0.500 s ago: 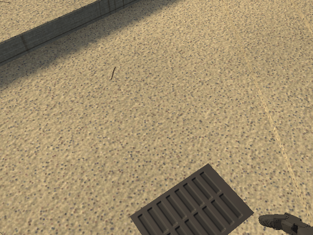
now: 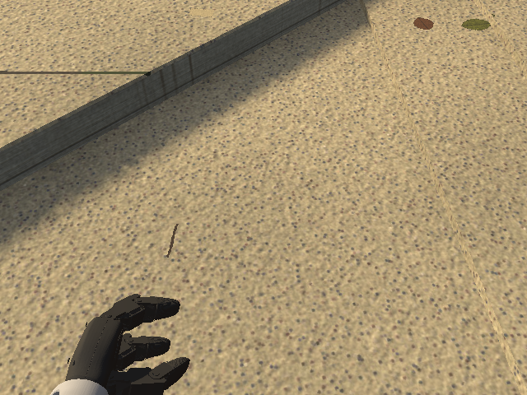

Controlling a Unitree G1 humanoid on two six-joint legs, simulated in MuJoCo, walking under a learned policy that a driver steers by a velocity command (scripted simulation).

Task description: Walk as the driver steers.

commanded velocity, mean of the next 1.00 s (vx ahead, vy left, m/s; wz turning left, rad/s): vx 1.00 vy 0.00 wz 0.91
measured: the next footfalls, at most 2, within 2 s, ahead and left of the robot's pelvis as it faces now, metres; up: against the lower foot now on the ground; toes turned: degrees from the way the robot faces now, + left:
right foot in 0.06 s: +0.27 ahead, -0.15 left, +0.00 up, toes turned +6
left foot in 0.50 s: +0.62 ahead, +0.15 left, +0.00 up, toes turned +31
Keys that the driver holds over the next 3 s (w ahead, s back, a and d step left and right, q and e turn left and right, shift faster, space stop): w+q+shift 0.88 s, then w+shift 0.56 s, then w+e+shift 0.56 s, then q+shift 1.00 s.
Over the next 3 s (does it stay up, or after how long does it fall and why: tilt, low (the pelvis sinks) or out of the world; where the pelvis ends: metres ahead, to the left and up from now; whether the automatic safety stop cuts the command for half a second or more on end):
stays up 1.62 1.33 0.14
